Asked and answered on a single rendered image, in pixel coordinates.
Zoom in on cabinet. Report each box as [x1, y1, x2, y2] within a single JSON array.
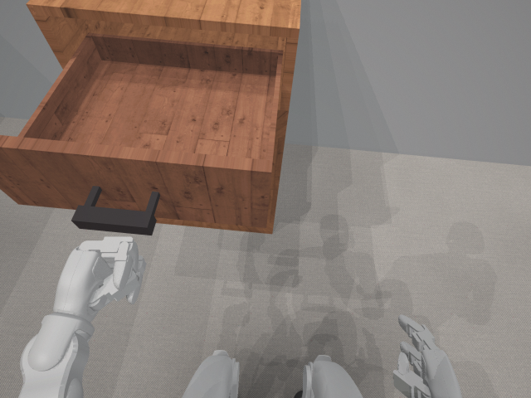
[[26, 0, 301, 234]]

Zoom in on robot left forearm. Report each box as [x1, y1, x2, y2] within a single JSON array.
[[18, 313, 95, 398]]

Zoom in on drawer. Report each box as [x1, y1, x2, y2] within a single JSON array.
[[0, 33, 283, 228]]

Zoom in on left robot thigh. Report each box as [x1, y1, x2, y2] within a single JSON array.
[[182, 356, 240, 398]]

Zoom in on right robot thigh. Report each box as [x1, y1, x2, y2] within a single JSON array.
[[303, 361, 363, 398]]

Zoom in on robot thigh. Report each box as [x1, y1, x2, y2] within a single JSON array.
[[303, 361, 363, 398], [182, 356, 240, 398]]

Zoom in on robot right hand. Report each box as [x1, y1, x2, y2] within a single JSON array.
[[393, 315, 462, 398]]

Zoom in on robot left hand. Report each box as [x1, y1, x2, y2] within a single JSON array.
[[53, 237, 147, 323]]

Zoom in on handle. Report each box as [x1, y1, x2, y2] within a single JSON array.
[[71, 186, 160, 235]]

